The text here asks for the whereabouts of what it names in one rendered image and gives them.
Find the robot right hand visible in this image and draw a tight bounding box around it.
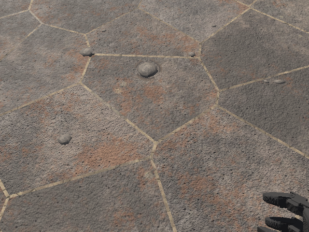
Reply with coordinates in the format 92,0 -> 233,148
257,191 -> 309,232

